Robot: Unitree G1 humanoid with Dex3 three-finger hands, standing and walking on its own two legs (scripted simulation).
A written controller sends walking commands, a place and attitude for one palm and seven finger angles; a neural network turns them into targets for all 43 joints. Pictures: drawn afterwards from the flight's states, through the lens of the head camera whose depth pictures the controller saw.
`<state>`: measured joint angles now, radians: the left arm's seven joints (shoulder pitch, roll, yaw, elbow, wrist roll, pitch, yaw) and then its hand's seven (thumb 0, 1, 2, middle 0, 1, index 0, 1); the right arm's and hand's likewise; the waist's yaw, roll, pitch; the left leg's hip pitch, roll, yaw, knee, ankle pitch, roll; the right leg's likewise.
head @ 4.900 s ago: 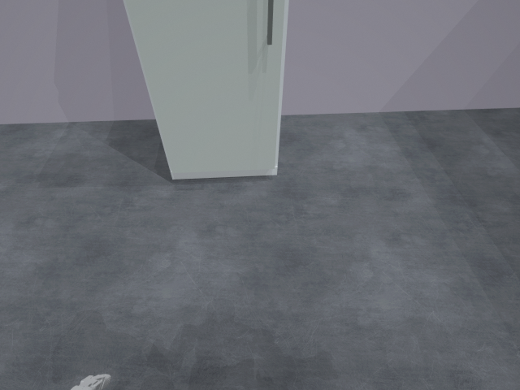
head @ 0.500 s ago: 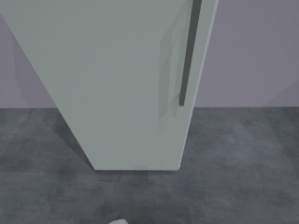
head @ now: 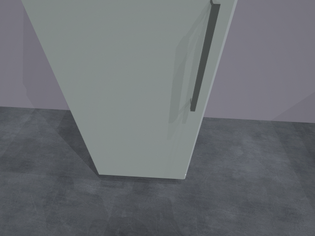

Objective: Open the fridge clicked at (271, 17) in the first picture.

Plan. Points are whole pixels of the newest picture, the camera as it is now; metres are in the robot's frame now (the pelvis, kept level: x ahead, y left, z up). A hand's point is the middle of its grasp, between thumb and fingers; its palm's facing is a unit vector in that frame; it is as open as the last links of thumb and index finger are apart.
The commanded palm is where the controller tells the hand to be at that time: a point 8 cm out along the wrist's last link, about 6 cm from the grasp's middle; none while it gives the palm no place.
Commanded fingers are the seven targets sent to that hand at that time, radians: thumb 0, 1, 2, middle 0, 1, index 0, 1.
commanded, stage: come to a stop and stand still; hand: right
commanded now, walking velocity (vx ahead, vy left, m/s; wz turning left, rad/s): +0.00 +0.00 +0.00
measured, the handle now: (201, 64) +0.56 -0.09 +0.17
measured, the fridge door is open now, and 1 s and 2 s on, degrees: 0 0 0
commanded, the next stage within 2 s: look again from close up in 0.88 s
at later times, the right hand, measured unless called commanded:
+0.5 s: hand out of the picture +0.02 -0.19 -0.18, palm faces +0.04 +0.98 -0.21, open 7.4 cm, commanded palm none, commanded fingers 0.00 -0.90 -0.90 0.20 0.30 0.20 0.30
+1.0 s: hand out of the picture +0.04 -0.27 -0.16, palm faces +0.02 +0.95 -0.32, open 7.4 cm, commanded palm none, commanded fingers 0.00 -0.90 -0.90 0.20 0.30 0.20 0.30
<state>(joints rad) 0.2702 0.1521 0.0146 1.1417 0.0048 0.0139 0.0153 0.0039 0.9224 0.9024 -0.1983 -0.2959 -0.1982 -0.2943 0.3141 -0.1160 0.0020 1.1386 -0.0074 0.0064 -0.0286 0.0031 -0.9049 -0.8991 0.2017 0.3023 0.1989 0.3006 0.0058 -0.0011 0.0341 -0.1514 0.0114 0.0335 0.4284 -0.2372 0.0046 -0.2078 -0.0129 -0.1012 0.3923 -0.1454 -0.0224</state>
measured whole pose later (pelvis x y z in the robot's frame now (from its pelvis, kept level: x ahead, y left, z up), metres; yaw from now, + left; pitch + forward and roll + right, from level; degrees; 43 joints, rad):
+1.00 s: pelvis -0.01 -0.03 +0.00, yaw -2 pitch -3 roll +1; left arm 0.17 0.31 0.02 0.98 0.01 0.00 -0.02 0.01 0.91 0.90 -0.20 -0.30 -0.20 -0.29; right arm 0.25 -0.33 -0.01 0.98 -0.02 0.00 -0.01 0.00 -0.90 -0.90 0.20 0.30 0.20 0.30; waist 0.00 0.00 0.00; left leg -0.16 0.05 0.05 0.43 -0.22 -0.03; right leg -0.24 0.02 -0.09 0.43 -0.15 -0.07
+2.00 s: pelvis -0.01 -0.02 +0.00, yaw -1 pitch -3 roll +1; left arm 0.28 0.15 0.01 1.12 0.00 0.01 0.00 0.01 0.91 0.90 -0.20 -0.30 -0.20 -0.29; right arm 0.35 -0.15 0.01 1.09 -0.02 -0.01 -0.04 0.00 -0.91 -0.90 0.20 0.30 0.20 0.30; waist 0.01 0.01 0.02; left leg -0.15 0.04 0.04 0.41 -0.21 -0.03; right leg -0.22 0.01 -0.09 0.40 -0.13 -0.05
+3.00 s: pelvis -0.01 -0.02 +0.00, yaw -1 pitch -2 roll +1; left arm 0.30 0.14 0.02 1.12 0.00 0.00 0.01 0.00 0.91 0.90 -0.20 -0.30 -0.20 -0.29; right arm 0.35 -0.14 0.00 1.09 -0.02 -0.02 -0.04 0.00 -0.91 -0.90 0.20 0.30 0.20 0.30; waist 0.01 0.01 0.02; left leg -0.17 0.03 0.04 0.41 -0.22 -0.02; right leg -0.24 0.00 -0.09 0.41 -0.14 -0.05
